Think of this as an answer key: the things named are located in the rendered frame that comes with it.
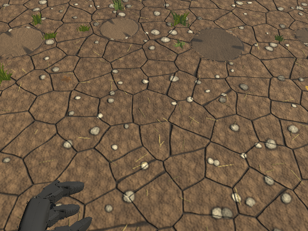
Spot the robot left hand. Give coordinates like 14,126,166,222
16,180,92,231

